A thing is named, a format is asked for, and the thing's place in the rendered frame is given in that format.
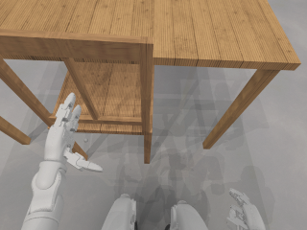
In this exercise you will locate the left robot thigh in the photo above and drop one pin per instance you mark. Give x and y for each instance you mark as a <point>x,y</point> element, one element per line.
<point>121,215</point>

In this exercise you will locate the robot thigh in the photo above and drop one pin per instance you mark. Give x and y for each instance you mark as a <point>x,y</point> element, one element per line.
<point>185,217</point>
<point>121,215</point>

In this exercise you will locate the right robot hand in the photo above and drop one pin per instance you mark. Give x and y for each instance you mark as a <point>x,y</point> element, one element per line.
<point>247,218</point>

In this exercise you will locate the table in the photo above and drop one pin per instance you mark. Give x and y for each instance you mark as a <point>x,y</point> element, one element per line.
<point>242,34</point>

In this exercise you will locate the right robot thigh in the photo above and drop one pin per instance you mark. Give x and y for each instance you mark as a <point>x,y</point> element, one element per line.
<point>185,217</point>

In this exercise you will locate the left robot forearm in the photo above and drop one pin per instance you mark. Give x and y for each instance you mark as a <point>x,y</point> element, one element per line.
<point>47,203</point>

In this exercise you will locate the chair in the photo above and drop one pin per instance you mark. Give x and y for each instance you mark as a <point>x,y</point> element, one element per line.
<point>115,98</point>

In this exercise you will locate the left robot hand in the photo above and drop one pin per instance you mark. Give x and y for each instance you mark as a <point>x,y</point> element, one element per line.
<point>60,135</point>

